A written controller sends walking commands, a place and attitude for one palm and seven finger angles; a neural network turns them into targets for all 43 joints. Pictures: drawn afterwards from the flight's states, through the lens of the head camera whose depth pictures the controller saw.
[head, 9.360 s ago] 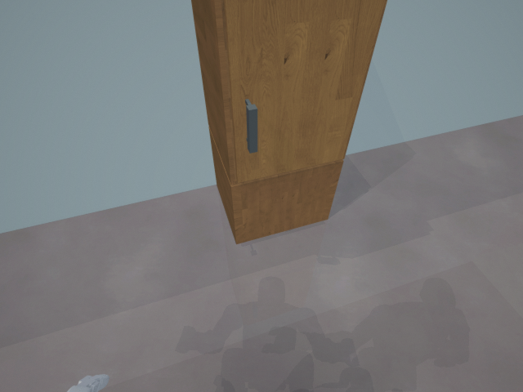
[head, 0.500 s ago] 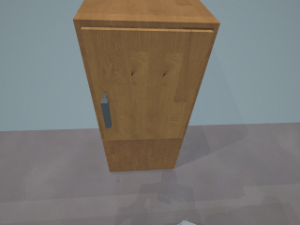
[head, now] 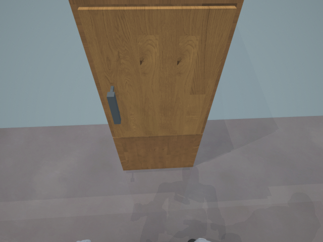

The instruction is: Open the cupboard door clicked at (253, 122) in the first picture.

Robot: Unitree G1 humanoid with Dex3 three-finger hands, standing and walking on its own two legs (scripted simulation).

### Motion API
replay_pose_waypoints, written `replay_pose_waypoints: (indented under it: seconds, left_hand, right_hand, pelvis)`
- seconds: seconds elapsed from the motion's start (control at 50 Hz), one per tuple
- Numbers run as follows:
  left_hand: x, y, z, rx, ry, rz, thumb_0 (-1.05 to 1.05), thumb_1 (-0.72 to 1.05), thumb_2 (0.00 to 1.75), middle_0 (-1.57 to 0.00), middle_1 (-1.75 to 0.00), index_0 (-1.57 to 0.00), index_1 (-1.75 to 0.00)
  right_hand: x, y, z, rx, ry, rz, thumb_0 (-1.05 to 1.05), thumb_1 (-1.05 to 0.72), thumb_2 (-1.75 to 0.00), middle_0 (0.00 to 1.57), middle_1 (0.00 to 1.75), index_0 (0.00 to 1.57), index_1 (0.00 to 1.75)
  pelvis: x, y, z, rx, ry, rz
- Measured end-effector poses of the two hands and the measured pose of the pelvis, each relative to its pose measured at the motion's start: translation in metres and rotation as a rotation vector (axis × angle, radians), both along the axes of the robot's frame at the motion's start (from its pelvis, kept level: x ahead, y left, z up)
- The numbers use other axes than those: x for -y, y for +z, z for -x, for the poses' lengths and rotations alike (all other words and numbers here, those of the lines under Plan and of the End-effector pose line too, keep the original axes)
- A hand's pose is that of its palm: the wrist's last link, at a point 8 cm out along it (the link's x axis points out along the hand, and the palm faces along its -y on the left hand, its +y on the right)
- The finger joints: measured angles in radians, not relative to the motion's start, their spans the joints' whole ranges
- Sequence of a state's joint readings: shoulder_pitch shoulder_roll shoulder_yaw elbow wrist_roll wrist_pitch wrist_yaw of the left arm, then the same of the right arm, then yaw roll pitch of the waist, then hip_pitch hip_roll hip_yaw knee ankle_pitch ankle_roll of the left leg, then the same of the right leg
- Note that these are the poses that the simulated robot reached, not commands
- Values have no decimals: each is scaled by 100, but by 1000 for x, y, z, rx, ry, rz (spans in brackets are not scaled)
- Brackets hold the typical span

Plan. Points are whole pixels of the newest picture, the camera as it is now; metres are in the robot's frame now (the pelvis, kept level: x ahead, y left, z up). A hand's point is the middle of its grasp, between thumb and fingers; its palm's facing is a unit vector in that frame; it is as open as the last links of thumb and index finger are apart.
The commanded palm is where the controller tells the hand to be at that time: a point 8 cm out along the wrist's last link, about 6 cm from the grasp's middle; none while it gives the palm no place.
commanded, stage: come to a stop and stand still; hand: left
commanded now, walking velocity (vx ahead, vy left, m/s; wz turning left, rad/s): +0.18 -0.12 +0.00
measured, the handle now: (114, 105) +0.59 +0.22 -0.08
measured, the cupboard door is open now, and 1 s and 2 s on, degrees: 0 0 0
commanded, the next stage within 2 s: look again from close up in 0.36 s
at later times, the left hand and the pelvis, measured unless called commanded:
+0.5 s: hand out of the picture -0.01 +0.18 -0.17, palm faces -0.05 -0.98 -0.21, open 7.4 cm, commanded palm none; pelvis -0.01 +0.00 +0.00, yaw -3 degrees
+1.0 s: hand out of the picture +0.00 +0.15 -0.16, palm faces +0.01 -0.98 -0.20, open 7.4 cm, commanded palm none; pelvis -0.01 -0.02 +0.01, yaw -1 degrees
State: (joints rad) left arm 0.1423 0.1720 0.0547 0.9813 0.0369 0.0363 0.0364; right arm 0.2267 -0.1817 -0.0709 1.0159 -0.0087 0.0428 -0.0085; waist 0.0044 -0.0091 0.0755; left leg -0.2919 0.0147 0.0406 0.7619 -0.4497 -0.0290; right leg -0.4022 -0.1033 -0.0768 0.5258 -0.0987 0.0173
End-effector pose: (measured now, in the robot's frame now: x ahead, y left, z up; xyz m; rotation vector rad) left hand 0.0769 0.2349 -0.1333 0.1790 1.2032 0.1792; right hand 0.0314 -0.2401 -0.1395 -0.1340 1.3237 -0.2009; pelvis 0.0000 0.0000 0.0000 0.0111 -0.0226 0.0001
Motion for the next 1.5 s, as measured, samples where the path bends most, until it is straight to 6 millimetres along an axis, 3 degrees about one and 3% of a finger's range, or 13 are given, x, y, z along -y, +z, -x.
replay_pose_waypoints:
  seconds: [0.06, 0.16, 0.28, 0.34, 0.44, 0.5, 0.6, 0.78, 0.94, 1.18, 1.36, 1.42, 1.5]
  left_hand:
    - [-18, -11, 19, -18, 18, 20, 1, 91, 90, -20, -30, -21, -30]
    - [-33, -1, 55, -81, 41, 47, 1, 91, 90, -20, -30, -20, -30]
    - [-35, 5, 98, -195, 44, 54, 1, 91, 90, -20, -30, -20, -30]
    - [-29, 6, 108, -260, 26, 54, 1, 91, 90, -20, -30, -20, -30]
    - [-7, 7, 93, -263, -16, 42, 1, 91, 90, -20, -30, -20, -30]
    - [7, -3, 83, -209, -50, 17, 1, 90, 90, -20, -30, -20, -30]
    - [25, -10, 72, -183, -55, 38, 1, 92, 90, -20, -30, -20, -30]
    - [28, -4, 61, -122, -18, 30, 2, 93, 90, -20, -30, -20, -30]
    - [33, 1, 74, -133, -8, 26, 1, 91, 90, -20, -30, -20, -30]
    - [45, -2, 108, -174, 25, 64, 1, 90, 90, -20, -30, -20, -30]
    - [31, -19, 130, -239, 101, 106, 1, 90, 90, -20, -30, -20, -30]
    - [25, -15, 121, -265, 74, 99, 1, 90, 90, -20, -30, -20, -30]
    - [21, -3, 81, -195, 60, 83, 1, 91, 90, -20, -30, -20, -30]
  right_hand:
    - [-10, 6, 6, 58, 8, 37, 0, -91, -90, 19, 30, 20, 29]
    - [-34, 24, 27, 40, 14, 33, 0, -91, -90, 20, 30, 20, 29]
    - [-48, 28, 46, 1, -13, 5, 0, -91, -90, 20, 30, 20, 29]
    - [-48, 26, 60, -29, -42, -6, 0, -91, -90, 20, 30, 20, 30]
    - [-38, 15, 86, -120, -75, -37, 0, -91, -90, 20, 30, 20, 30]
    - [-24, -3, 91, -154, -63, -54, 0, -91, -90, 20, 30, 20, 30]
    - [-14, -6, 70, -109, -52, -39, 0, -91, -90, 20, 30, 20, 29]
    - [-5, -3, 28, 3, -8, -23, 2, -94, -90, 20, 30, 20, 29]
    - [2, -1, 27, 15, 3, -30, 1, -94, -90, 20, 30, 20, 29]
    - [-4, 0, 60, -63, 14, -55, 0, -92, -90, 20, 30, 20, 29]
    - [-18, 2, 66, -118, 25, -33, 0, -91, -90, 20, 30, 20, 29]
    - [-25, 5, 67, -111, -3, -33, 0, -91, -90, 20, 30, 20, 29]
    - [-31, 10, 74, -160, -5, -62, 0, -91, -90, 20, 30, 20, 29]
  pelvis:
    - [-14, -4, 10, 9, -6, 6]
    - [-25, 14, 14, 1, -1, 31]
    - [-27, 22, 13, -30, -14, 23]
    - [-23, 22, 13, -39, -23, 13]
    - [-9, 18, 11, -47, -29, 7]
    - [0, 3, 13, -50, -50, 2]
    - [5, 0, 7, -20, -33, 38]
    - [13, 4, -4, -2, -31, 14]
    - [20, 8, 2, 6, -27, 4]
    - [24, 9, 14, 15, -7, 11]
    - [7, 1, -3, 4, 35, 12]
    - [4, 3, -11, -12, 30, 4]
    - [8, 10, -19, -28, 54, 0]
